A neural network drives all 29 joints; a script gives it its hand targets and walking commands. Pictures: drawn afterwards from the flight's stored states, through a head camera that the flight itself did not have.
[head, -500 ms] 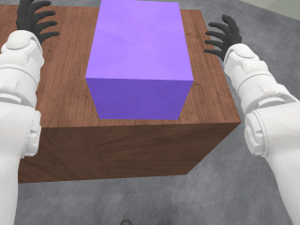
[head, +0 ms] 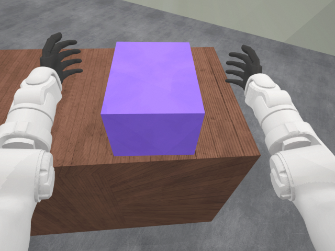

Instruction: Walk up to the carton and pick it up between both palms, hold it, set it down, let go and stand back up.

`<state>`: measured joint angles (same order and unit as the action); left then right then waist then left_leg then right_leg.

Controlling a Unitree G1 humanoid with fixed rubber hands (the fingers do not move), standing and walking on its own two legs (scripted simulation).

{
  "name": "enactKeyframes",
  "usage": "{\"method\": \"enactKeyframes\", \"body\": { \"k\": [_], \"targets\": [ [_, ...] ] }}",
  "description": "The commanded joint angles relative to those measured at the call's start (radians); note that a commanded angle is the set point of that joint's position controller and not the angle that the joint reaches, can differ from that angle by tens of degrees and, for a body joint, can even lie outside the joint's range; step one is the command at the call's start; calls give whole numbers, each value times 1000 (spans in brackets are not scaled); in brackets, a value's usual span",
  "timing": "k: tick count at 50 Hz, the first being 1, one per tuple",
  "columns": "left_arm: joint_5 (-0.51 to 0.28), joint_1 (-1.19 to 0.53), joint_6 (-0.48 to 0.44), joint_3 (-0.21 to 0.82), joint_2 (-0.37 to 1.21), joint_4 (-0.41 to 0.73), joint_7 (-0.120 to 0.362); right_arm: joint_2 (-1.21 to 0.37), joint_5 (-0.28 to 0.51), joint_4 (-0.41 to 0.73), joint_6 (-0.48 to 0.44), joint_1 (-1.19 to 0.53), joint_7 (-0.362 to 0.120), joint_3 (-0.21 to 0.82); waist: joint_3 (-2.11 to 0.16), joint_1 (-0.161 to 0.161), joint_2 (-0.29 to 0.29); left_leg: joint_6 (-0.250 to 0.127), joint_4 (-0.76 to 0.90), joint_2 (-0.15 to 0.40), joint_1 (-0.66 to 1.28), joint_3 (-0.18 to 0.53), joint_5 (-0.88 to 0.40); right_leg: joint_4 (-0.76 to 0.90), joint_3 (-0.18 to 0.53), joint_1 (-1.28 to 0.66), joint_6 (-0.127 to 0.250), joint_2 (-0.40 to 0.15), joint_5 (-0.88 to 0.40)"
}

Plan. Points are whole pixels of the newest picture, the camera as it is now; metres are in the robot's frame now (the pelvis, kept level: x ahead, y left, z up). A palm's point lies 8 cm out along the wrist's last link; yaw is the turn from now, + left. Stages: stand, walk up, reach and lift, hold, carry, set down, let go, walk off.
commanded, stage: set down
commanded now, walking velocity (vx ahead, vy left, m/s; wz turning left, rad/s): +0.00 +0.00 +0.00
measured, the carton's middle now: (153, 95) +0.56 +0.03 +0.04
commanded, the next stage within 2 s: none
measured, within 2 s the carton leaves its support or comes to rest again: neither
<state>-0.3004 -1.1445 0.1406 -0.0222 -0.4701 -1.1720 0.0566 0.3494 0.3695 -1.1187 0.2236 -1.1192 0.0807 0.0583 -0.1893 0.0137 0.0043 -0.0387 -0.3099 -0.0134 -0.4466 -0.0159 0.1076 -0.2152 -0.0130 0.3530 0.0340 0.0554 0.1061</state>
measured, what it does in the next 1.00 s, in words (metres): stands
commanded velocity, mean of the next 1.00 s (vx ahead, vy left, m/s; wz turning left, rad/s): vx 0.00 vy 0.00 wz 0.00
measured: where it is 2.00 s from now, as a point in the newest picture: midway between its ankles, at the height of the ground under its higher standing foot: outside the picture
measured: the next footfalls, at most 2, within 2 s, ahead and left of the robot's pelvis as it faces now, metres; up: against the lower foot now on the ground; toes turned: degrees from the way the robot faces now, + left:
none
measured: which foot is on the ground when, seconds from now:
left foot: down 0.00-1.00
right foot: down 0.00-1.00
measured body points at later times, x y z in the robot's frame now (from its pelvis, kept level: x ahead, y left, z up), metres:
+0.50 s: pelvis -0.03 +0.00 +0.00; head -0.01 +0.01 +0.45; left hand +0.39 +0.25 +0.12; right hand +0.40 -0.20 +0.12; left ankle +0.01 +0.09 -0.75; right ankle -0.02 -0.10 -0.75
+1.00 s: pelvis -0.01 +0.00 +0.00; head -0.01 +0.01 +0.45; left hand +0.32 +0.25 +0.08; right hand +0.33 -0.20 +0.07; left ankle +0.01 +0.09 -0.75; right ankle -0.02 -0.10 -0.75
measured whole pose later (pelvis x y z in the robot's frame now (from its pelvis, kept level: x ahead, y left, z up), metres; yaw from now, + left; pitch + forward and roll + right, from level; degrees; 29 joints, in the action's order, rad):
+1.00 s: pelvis -0.01 +0.00 +0.00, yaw +0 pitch +2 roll -1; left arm -0.19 -0.21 0.20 -0.13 -0.34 -0.31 0.10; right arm 0.21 0.28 -0.34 0.21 -0.23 0.13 -0.01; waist -0.06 -0.02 -0.01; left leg -0.03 -0.29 -0.01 -0.21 -0.02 0.12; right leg -0.19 0.00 0.12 0.04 0.06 0.12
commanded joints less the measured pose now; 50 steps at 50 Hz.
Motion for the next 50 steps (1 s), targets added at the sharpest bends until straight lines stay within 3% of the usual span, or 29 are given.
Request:
{"method": "enactKeyframes", "body": {
  "k": [1, 5, 9, 13, 21, 31, 34, 40, 45, 49, 50],
  "targets": [
    [16, -311, -32, -27, -146, 193, 8, 134, -15, 197, -28, -336, 7, -36, -520, -4, 57, 40, -55, 52, 362, 65, -446, -55, 42, -261, -7, -64, -462],
    [8, -302, -50, -20, -143, 254, 4, 145, -28, 238, -37, -337, 0, -68, -473, 1, 68, 53, -45, 57, 395, 76, -337, -29, 24, -157, 5, -56, -285],
    [18, -177, -83, -27, -121, 276, 7, 129, -47, 285, -66, -238, 0, -70, -470, 3, 53, 46, -38, 54, 379, 70, -304, -29, 32, -204, 6, -61, -298],
    [21, -115, -98, -47, -125, 329, 2, 107, -56, 333, -76, -183, 4, -70, -451, -6, 35, 41, -15, 51, 341, 65, -212, -27, 27, -222, 11, -58, -216],
    [49, 11, -100, -62, -92, 456, -10, 66, -90, 411, -79, -46, 16, -110, -379, -5, 74, 46, 4, 46, 324, 55, -89, -21, 31, -184, 23, -66, -98],
    [88, 225, -90, -113, -64, 601, 1, 19, -107, 594, -92, 155, 33, -115, -315, -21, 33, 35, 4, 39, 325, 50, -114, -15, 54, -263, 25, -64, -136],
    [109, 315, -72, -127, -46, 690, 12, 3, -99, 635, -91, 259, 41, -112, -289, -26, 57, 37, 10, 34, 354, 46, -155, -8, 57, -277, 25, -63, -173],
    [101, 465, -18, -152, -49, 860, 31, -12, -103, 827, -70, 409, 55, -115, -252, -24, 11, 27, 8, 35, 372, 40, -186, -6, 64, -325, 21, -60, -225],
    [113, 637, 18, -154, -26, 963, 47, -24, -93, 911, -56, 586, 61, -104, -190, -30, 36, 34, 16, 38, 388, 42, -223, 7, 74, -342, 22, -65, -251],
    [105, 704, 34, -144, -29, 1089, 42, -23, -87, 993, -44, 668, 49, -112, -155, -36, 80, 49, 23, 44, 394, 40, -211, 17, 64, -315, 29, -53, -195],
    [94, 719, 37, -136, -13, 1102, 42, -32, -81, 1010, -43, 679, 46, -100, -132, -39, 67, 50, 18, 48, 393, 43, -221, 21, 66, -311, 30, -55, -196]
  ]
}}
